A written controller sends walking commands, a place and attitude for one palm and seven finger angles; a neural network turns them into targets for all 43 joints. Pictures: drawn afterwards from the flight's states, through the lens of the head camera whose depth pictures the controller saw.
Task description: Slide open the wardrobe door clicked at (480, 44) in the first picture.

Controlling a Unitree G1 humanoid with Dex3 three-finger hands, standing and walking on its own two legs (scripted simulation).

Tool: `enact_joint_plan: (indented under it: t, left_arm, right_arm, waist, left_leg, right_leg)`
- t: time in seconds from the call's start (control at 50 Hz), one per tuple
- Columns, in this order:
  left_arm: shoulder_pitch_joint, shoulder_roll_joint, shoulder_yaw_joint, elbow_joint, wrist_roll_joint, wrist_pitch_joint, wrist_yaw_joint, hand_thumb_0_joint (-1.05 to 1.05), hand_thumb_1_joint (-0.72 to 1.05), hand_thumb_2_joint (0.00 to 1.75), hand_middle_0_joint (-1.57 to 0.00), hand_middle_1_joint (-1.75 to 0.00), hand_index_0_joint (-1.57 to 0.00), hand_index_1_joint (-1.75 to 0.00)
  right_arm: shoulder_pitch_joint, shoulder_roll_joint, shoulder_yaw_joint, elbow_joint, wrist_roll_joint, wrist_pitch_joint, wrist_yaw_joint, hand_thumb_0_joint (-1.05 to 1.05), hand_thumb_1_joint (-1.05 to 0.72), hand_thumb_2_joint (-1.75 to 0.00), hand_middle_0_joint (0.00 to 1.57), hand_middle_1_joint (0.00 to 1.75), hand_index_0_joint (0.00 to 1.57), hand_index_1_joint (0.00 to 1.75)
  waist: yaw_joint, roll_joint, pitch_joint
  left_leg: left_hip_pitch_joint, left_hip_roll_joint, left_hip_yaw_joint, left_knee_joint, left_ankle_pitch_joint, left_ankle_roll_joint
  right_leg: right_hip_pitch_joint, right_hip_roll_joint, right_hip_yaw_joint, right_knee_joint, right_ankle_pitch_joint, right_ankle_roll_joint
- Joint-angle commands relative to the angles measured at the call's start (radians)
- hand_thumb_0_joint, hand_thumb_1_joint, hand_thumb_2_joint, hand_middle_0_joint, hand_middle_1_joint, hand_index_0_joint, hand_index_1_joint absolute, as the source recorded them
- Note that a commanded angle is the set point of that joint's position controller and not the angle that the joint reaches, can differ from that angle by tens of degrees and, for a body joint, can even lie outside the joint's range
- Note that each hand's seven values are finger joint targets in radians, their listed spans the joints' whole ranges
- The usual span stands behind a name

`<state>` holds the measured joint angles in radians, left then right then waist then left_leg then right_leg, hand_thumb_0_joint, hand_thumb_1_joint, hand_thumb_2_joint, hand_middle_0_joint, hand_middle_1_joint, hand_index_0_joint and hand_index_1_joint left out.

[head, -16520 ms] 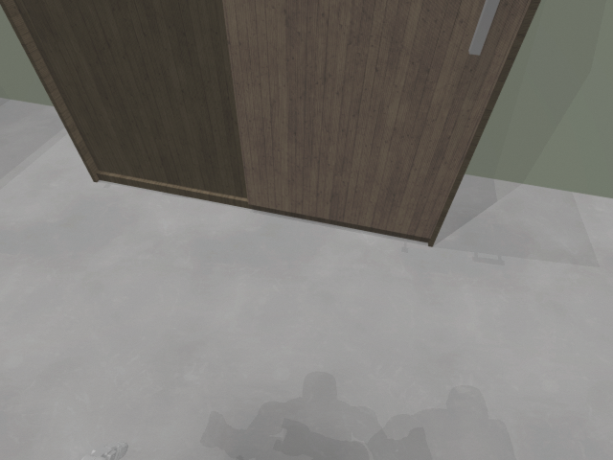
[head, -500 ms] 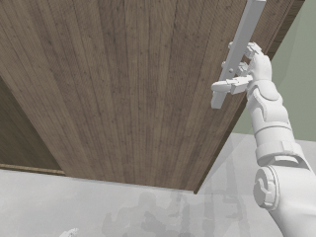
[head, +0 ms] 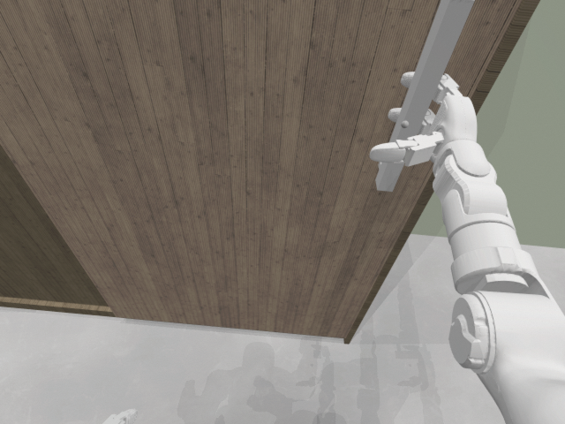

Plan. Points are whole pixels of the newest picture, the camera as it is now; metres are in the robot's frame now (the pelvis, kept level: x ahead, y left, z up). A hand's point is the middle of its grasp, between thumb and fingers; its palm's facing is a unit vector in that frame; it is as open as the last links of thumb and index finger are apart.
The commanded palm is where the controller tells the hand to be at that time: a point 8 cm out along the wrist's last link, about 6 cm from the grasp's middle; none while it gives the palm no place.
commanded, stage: slide the fingers in behind the handle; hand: right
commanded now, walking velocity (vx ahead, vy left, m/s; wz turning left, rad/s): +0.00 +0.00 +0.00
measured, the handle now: (410, 103) +0.53 -0.11 +0.22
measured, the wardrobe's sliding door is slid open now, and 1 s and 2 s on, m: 0.00 0.00 0.00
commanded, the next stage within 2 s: grip the handle and tug to test in 0.24 s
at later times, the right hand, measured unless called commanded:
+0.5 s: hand (403, 121) +0.48 -0.10 +0.22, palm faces -0.03 +1.00 +0.00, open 13.3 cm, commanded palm +0.46 -0.15 +0.22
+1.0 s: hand (400, 121) +0.49 -0.09 +0.22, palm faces -0.04 +1.00 +0.01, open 6.0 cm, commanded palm +0.46 -0.16 +0.22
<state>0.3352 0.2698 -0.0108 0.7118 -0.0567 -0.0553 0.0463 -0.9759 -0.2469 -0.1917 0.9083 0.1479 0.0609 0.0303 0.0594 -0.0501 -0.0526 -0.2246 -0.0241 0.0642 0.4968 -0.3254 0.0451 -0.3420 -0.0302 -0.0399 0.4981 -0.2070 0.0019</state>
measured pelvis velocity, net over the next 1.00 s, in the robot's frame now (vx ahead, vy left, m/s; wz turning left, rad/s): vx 0.01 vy -0.01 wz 0.02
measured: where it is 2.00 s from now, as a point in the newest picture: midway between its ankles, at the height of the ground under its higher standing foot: outside the picture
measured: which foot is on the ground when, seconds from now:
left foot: down 0.00-1.00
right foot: down 0.00-1.00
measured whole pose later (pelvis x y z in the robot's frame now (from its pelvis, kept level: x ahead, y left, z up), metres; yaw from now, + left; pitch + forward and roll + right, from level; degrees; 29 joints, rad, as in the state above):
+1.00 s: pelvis +0.01 -0.01 +0.00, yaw +1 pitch +4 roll +0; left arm 0.36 0.26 -0.01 0.71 -0.05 -0.05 0.05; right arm -1.01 -0.25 -0.22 0.96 0.12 0.04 0.03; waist 0.08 -0.04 -0.06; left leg -0.25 -0.02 0.04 0.50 -0.33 0.03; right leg -0.37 -0.03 -0.06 0.51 -0.22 -0.01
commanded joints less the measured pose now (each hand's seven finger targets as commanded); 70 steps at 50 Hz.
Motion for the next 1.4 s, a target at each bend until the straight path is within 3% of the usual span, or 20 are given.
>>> enact_joint_plan:
  t: [0.0,0.08,0.16,0.22,0.28,0.32,0.46,0.5,0.54,0.66,0.72,0.76,0.8,0.84,0.9,0.92,1.0,1.12,1.18,1.38]
  left_arm:
    - [-0.005,0.122,0.038,-0.105,0.005,-0.041,0.014,0.00,0.90,0.90,-0.20,-0.30,-0.20,-0.30]
    - [0.010,0.126,0.040,-0.099,0.009,-0.041,0.016,0.00,0.90,0.90,-0.20,-0.30,-0.20,-0.30]
    - [0.015,0.121,0.042,-0.110,0.010,-0.047,0.010,0.00,0.90,0.90,-0.20,-0.30,-0.20,-0.30]
    - [0.020,0.126,0.042,-0.101,0.009,-0.043,0.014,0.00,0.90,0.90,-0.20,-0.30,-0.20,-0.30]
    - [0.023,0.128,0.042,-0.104,0.011,-0.038,0.014,0.00,0.90,0.90,-0.20,-0.30,-0.20,-0.30]
    - [0.026,0.121,0.042,-0.104,0.010,-0.039,0.014,0.00,0.90,0.90,-0.20,-0.30,-0.20,-0.30]
    - [0.041,0.127,0.048,-0.098,0.013,-0.041,0.011,0.00,0.90,0.90,-0.20,-0.30,-0.20,-0.30]
    - [0.033,0.126,0.047,-0.097,0.011,-0.040,0.011,0.00,0.90,0.90,-0.20,-0.30,-0.20,-0.30]
    - [0.031,0.121,0.046,-0.095,0.010,-0.043,0.010,0.00,0.90,0.90,-0.20,-0.30,-0.20,-0.30]
    - [0.041,0.129,0.047,-0.098,0.015,-0.042,0.010,0.00,0.90,0.90,-0.20,-0.30,-0.20,-0.30]
    - [0.037,0.124,0.044,-0.096,0.013,-0.045,0.009,0.00,0.90,0.90,-0.20,-0.30,-0.20,-0.30]
    - [0.042,0.130,0.048,-0.102,0.016,-0.044,0.011,0.00,0.90,0.90,-0.20,-0.30,-0.20,-0.30]
    - [0.035,0.128,0.045,-0.101,0.014,-0.041,0.014,0.00,0.90,0.90,-0.20,-0.30,-0.20,-0.30]
    - [0.037,0.122,0.044,-0.100,0.015,-0.044,0.012,0.00,0.90,0.90,-0.20,-0.30,-0.20,-0.30]
    - [0.039,0.128,0.045,-0.101,0.013,-0.037,0.015,0.00,0.90,0.90,-0.20,-0.30,-0.20,-0.30]
    - [0.038,0.125,0.046,-0.107,0.012,-0.039,0.014,0.00,0.90,0.90,-0.20,-0.30,-0.20,-0.30]
    - [0.030,0.127,0.047,-0.114,0.012,-0.034,0.016,0.00,0.90,0.90,-0.20,-0.30,-0.20,-0.30]
    - [0.007,0.124,0.044,-0.131,0.010,-0.019,0.020,0.00,0.90,0.90,-0.20,-0.30,-0.20,-0.30]
    - [0.008,0.132,0.043,-0.132,0.010,-0.010,0.026,0.00,0.90,0.90,-0.20,-0.30,-0.20,-0.30]
    - [-0.019,0.121,0.047,-0.157,0.008,-0.002,0.024,0.00,0.90,0.90,-0.20,-0.30,-0.20,-0.30]
  right_arm:
    - [-0.573,-0.181,-0.027,-0.198,0.007,-0.071,0.006,0.00,0.50,-0.30,0.30,1.20,0.30,1.20]
    - [-0.601,-0.237,-0.067,-0.175,-0.008,-0.087,-0.003,0.00,0.50,-0.30,0.30,1.20,0.30,1.20]
    - [-0.585,-0.160,-0.008,-0.192,-0.010,-0.101,0.005,0.00,0.50,-0.30,0.30,1.20,0.30,1.20]
    - [-0.591,-0.200,-0.050,-0.148,-0.001,-0.086,0.004,0.00,0.50,-0.30,0.30,1.20,0.30,1.20]
    - [-0.600,-0.237,-0.069,-0.167,-0.018,-0.090,-0.004,0.00,0.50,-0.30,0.30,1.20,0.30,1.20]
    - [-0.612,-0.194,-0.031,-0.171,-0.026,-0.093,-0.006,0.00,0.50,-0.30,0.30,1.20,0.30,1.20]
    - [-0.595,-0.168,-0.022,-0.170,-0.017,-0.085,-0.015,0.00,0.17,-0.44,0.33,1.25,0.33,1.25]
    - [-0.601,-0.186,-0.037,-0.176,-0.016,-0.083,-0.017,0.00,0.08,-0.48,0.35,1.26,0.35,1.26]
    - [-0.629,-0.152,-0.003,-0.186,-0.021,-0.084,-0.017,0.00,-0.01,-0.52,0.35,1.27,0.35,1.27]
    - [-0.578,-0.193,-0.047,-0.163,-0.019,-0.087,-0.026,0.00,-0.29,-0.64,0.38,1.31,0.38,1.31]
    - [-0.631,-0.172,-0.022,-0.168,-0.028,-0.090,-0.028,0.00,-0.43,-0.70,0.40,1.33,0.40,1.33]
    - [-0.592,-0.201,-0.055,-0.169,-0.021,-0.091,-0.030,0.00,-0.53,-0.74,0.41,1.35,0.41,1.35]
    - [-0.604,-0.231,-0.071,-0.176,-0.023,-0.092,-0.025,0.00,-0.62,-0.78,0.42,1.36,0.42,1.36]
    - [-0.614,-0.197,-0.043,-0.169,-0.027,-0.092,-0.020,0.00,-0.71,-0.82,0.43,1.37,0.43,1.37]
    - [-0.613,-0.240,-0.068,-0.167,-0.028,-0.095,-0.015,0.00,-0.85,-0.88,0.44,1.39,0.44,1.39]
    - [-0.613,-0.210,-0.048,-0.185,-0.027,-0.096,-0.011,0.00,-0.90,-0.90,0.45,1.40,0.45,1.40]
    - [-0.544,-0.274,-0.123,-0.202,-0.011,-0.088,-0.011,0.00,-0.90,-0.90,0.45,1.40,0.45,1.40]
    - [-0.486,-0.269,-0.115,-0.231,-0.014,-0.072,-0.006,0.00,-0.90,-0.90,0.45,1.40,0.45,1.40]
    - [-0.478,-0.336,-0.160,-0.213,-0.014,-0.064,-0.002,0.00,-0.90,-0.90,0.45,1.40,0.45,1.40]
    - [-0.421,-0.272,-0.124,-0.314,-0.007,-0.053,0.002,0.00,-0.90,-0.90,0.45,1.40,0.45,1.40]
  waist:
    - [0.017,0.115,-0.287]
    - [0.020,0.121,-0.313]
    - [0.024,0.077,-0.337]
    - [0.023,0.120,-0.302]
    - [0.016,0.089,-0.324]
    - [0.029,0.073,-0.319]
    - [0.030,0.098,-0.321]
    - [0.024,0.087,-0.327]
    - [0.036,0.055,-0.313]
    - [0.022,0.109,-0.331]
    - [0.034,0.070,-0.307]
    - [0.023,0.108,-0.341]
    - [0.020,0.087,-0.346]
    - [0.029,0.085,-0.314]
    - [0.027,0.091,-0.320]
    - [0.028,0.088,-0.335]
    - [-0.002,0.099,-0.360]
    - [-0.006,0.119,-0.327]
    - [-0.012,0.142,-0.314]
    - [-0.023,0.101,-0.360]
  left_leg:
    - [-0.026,0.004,-0.051,-0.076,0.430,-0.040]
    - [-0.020,0.006,-0.055,-0.069,0.438,-0.040]
    - [-0.036,-0.001,-0.042,-0.059,0.435,-0.032]
    - [-0.040,-0.002,-0.045,-0.065,0.437,-0.037]
    - [-0.026,0.002,-0.048,-0.058,0.442,-0.034]
    - [-0.055,-0.001,-0.044,-0.060,0.422,-0.033]
    - [-0.063,-0.008,-0.033,-0.060,0.409,-0.030]
    - [-0.061,-0.008,-0.036,-0.058,0.405,-0.029]
    - [-0.086,-0.007,-0.035,-0.062,0.382,-0.028]
    - [-0.049,-0.008,-0.035,-0.059,0.402,-0.028]
    - [-0.083,-0.008,-0.037,-0.061,0.379,-0.028]
    - [-0.049,-0.009,-0.038,-0.059,0.404,-0.030]
    - [-0.039,-0.006,-0.043,-0.057,0.419,-0.029]
    - [-0.057,-0.006,-0.042,-0.062,0.413,-0.032]
    - [-0.036,-0.004,-0.046,-0.062,0.422,-0.033]
    - [-0.038,-0.006,-0.043,-0.059,0.431,-0.031]
    - [0.009,-0.005,-0.046,-0.058,0.475,-0.031]
    - [0.043,-0.001,-0.051,-0.066,0.524,-0.037]
    - [0.062,0.006,-0.060,-0.072,0.521,-0.043]
    - [0.086,0.004,-0.056,-0.066,0.581,-0.039]
  right_leg:
    - [0.224,0.045,0.026,-0.003,0.201,-0.063]
    - [0.224,0.042,0.028,0.003,0.212,-0.065]
    - [0.264,0.039,0.030,0.012,0.244,-0.059]
    - [0.233,0.037,0.029,0.006,0.229,-0.061]
    - [0.230,0.038,0.028,0.006,0.238,-0.060]
    - [0.249,0.034,0.029,0.011,0.238,-0.058]
    - [0.265,0.029,0.037,0.014,0.256,-0.056]
    - [0.263,0.028,0.038,0.009,0.248,-0.053]
    - [0.274,0.027,0.039,0.010,0.236,-0.051]
    - [0.255,0.027,0.039,0.010,0.254,-0.055]
    - [0.259,0.026,0.040,0.009,0.231,-0.052]
    - [0.257,0.028,0.036,0.013,0.251,-0.057]
    - [0.251,0.029,0.032,0.009,0.250,-0.056]
    - [0.242,0.030,0.029,0.010,0.235,-0.056]
    - [0.228,0.032,0.027,0.009,0.232,-0.058]
    - [0.245,0.031,0.028,0.010,0.246,-0.058]
    - [0.237,0.034,0.022,0.011,0.274,-0.059]
    - [0.217,0.037,0.006,0.000,0.277,-0.063]
    - [0.188,0.037,0.004,-0.010,0.246,-0.064]
    - [0.241,0.039,-0.002,-0.007,0.313,-0.065]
